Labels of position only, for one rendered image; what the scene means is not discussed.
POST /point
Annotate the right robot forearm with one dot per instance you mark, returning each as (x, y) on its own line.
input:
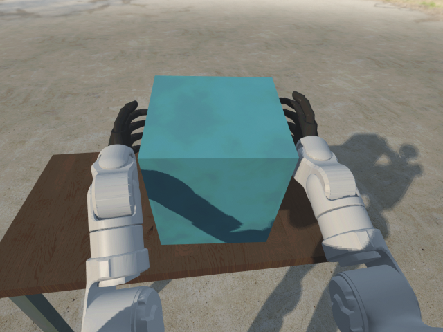
(348, 233)

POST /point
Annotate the table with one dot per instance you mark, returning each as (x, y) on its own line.
(46, 246)

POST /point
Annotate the right robot upper arm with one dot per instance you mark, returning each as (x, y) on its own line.
(375, 299)

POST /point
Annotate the robot right hand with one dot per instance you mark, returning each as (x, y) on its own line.
(303, 117)

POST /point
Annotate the left robot forearm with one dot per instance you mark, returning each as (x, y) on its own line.
(115, 217)

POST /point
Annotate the robot left hand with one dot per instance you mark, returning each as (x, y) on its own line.
(121, 132)

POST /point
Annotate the carton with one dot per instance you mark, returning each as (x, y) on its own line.
(216, 157)

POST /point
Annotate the left robot upper arm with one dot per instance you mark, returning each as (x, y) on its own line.
(136, 309)

